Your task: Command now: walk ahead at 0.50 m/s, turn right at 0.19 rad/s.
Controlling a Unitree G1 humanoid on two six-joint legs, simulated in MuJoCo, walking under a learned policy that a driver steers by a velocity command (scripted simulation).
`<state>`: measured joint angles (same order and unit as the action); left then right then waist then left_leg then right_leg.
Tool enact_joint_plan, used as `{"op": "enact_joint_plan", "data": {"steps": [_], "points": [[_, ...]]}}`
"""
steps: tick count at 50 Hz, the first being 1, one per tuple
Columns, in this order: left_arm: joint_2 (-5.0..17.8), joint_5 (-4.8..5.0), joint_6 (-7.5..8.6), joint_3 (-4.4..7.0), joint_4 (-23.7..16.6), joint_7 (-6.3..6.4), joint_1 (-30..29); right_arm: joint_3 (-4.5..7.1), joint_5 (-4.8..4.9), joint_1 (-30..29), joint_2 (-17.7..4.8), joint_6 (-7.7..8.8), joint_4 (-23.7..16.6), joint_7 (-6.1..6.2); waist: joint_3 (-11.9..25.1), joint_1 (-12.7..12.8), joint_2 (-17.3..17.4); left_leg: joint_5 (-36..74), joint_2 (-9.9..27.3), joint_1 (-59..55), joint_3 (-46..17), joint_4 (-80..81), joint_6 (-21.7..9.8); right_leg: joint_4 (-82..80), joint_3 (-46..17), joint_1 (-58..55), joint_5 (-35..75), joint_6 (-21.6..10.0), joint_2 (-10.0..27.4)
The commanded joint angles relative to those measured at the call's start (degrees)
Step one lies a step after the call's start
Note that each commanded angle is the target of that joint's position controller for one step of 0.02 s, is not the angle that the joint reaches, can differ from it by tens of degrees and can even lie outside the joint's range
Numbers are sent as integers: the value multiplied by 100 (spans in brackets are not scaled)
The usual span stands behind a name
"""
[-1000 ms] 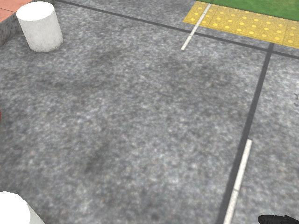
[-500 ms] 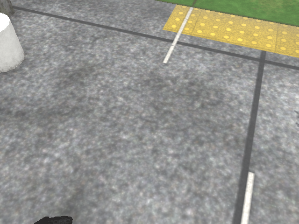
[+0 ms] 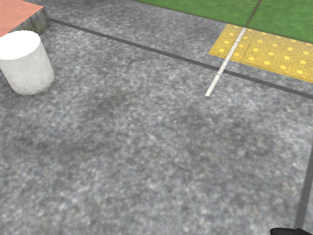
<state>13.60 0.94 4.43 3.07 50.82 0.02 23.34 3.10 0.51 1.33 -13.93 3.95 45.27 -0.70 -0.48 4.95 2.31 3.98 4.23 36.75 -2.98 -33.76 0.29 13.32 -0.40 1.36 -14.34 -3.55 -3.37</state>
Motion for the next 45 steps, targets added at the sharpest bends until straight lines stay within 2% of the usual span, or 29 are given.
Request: {"op": "enact_joint_plan", "data": {"steps": [1,4,5,6,7,8,9,10,11,12,13,15,17,21,23,28,30,31,32,33,34,35,36,37,38,39,40,42,45], "points": [[933,25,-30,199,-95,68,339,13,34,-1014,-302,206,-671,-113,-389,50,-657,-218,-199,123,117,464,-10,-45,-1083,-141,1742,-769,1586],[1074,42,-100,246,-71,102,226,78,33,-655,-526,307,-638,-167,-200,-262,-867,-739,-365,-790,171,812,-187,464,-1305,-187,2401,-656,1671],[1073,45,-108,240,-110,103,82,162,13,-87,-689,331,-479,-138,113,-592,-859,-694,-478,-1698,271,1012,-328,1006,-1182,-26,3132,-538,1473],[976,3,-86,196,-205,86,-70,289,-45,867,-1001,353,-236,-87,785,-1012,-771,-474,-201,-3237,59,781,-563,2040,-978,610,3219,-361,1152],[665,-153,-51,90,-436,90,-204,411,-127,2023,-1510,325,-82,-4,1793,-1421,65,-93,1034,-5078,-1159,499,-916,3922,-606,1890,1297,-125,612],[180,45,48,-35,-451,65,717,408,-136,2057,-1580,264,-16,-41,2541,-953,1689,-1011,2148,-6377,-3441,1079,-1703,5429,-636,3654,-1983,102,47],[863,175,62,132,-347,80,382,269,-78,1833,-952,230,-103,-21,1919,-1109,964,-1646,1912,-5824,-3215,1369,-1523,5966,-944,4126,-1802,146,399],[1031,206,49,200,-503,86,-126,189,-26,1471,-695,219,-138,10,1097,-1061,667,-1515,1695,-5003,-2312,1528,-1276,5959,-772,4303,-1263,153,606],[902,166,19,200,-518,117,-327,142,-50,1148,-589,221,-140,1,707,-884,259,-1200,1447,-4227,-1774,1746,-1147,5797,-665,4063,-825,190,825],[822,104,-25,229,-551,130,-435,110,-77,926,-460,231,-119,-14,388,-752,233,-1003,1242,-3671,-1354,1974,-1087,5570,-635,3907,-532,210,948],[689,114,-89,235,-563,112,-353,98,-131,807,-430,255,-83,-17,267,-584,401,-905,1127,-3275,-1010,2180,-1049,5464,-639,3642,-327,211,1067],[506,125,-210,223,-627,95,-359,134,-133,734,-470,311,0,-16,112,-472,379,-587,1081,-2905,-541,2458,-1100,5328,-579,3549,-124,252,1147],[477,90,-284,227,-775,102,-581,185,-144,764,-625,339,97,19,-34,-435,220,-193,1121,-2818,-179,2590,-1149,5037,-612,3777,242,316,1178],[442,55,-260,182,-994,-13,-1103,235,-122,893,-832,290,237,92,-145,-552,74,112,990,-3023,574,2648,-1053,3810,-468,3824,1342,333,1134],[393,37,-232,129,-1155,-100,-1546,255,-97,1052,-945,251,305,121,-262,-721,19,100,995,-3135,824,2644,-991,3248,-232,3729,1645,285,1084],[500,39,-283,98,-1592,-285,-2252,339,59,1437,-1216,77,460,119,-462,-898,38,383,1274,-3985,1151,2294,-834,2513,162,3761,1040,86,933],[657,14,-320,169,-1691,-315,-2115,391,108,1379,-1400,4,449,136,-267,-693,214,1913,1315,-4185,1326,1687,-715,2402,454,3234,429,-123,644],[803,8,-338,251,-1644,-309,-1746,417,136,1301,-1480,-36,405,157,-10,-435,313,2825,1263,-4195,1431,1041,-627,2330,616,2675,175,-264,407],[1020,24,-353,401,-1417,-280,-889,411,157,1196,-1477,-85,372,171,420,57,192,3217,1058,-3929,1628,-83,-481,1948,776,1546,433,-449,96],[1472,46,-393,621,-1125,-176,167,333,54,1292,-1281,-72,292,190,969,468,-243,2042,819,-2669,1660,-1711,-217,1863,124,-273,679,-728,280],[2203,107,-354,722,-1151,-110,81,55,-224,1768,-422,64,-62,114,1330,-170,-1955,-3185,-291,57,1384,-3838,171,1386,-3003,-2172,148,-1757,1817],[1808,37,-240,573,-1384,-143,230,67,-39,1348,-742,301,-132,36,2274,159,-1327,-3875,-556,693,-76,-4616,121,399,-4778,-2544,-539,-2159,2355],[1459,-31,-140,463,-1328,-174,34,157,198,729,-1065,411,-318,-6,1483,252,-880,-3339,-276,1183,-179,-4608,-28,294,-3984,-2101,-120,-1798,2190],[1299,-16,-85,415,-1352,-164,-270,121,167,628,-971,464,-359,17,996,31,-551,-2840,-30,1063,-167,-4148,-126,352,-3254,-1329,361,-1580,1946],[1098,-9,-78,350,-1422,-149,-685,143,30,664,-982,457,-282,62,653,-226,-316,-2526,165,667,-172,-3647,-100,328,-2669,-527,938,-1412,1716],[948,-65,-72,286,-1522,-126,-927,188,-29,780,-1045,395,-251,67,531,-434,-416,-2306,287,221,-213,-3325,-75,209,-2319,36,1406,-1342,1555],[927,-88,-67,272,-1574,-111,-1006,203,-51,839,-1035,318,-262,53,470,-534,-464,-2191,287,-25,-208,-3117,-24,81,-2210,348,1594,-1334,1460],[1046,-45,-31,300,-1563,-68,-933,189,-116,825,-894,203,-301,60,365,-589,-410,-1937,214,-130,-90,-2634,151,-37,-1908,726,2030,-1365,1347],[1204,-11,-46,347,-1459,41,-647,123,-140,217,-713,143,-507,81,130,-427,-454,-987,34,-41,-40,-1515,348,-95,-1571,981,1960,-1203,1117]]}}
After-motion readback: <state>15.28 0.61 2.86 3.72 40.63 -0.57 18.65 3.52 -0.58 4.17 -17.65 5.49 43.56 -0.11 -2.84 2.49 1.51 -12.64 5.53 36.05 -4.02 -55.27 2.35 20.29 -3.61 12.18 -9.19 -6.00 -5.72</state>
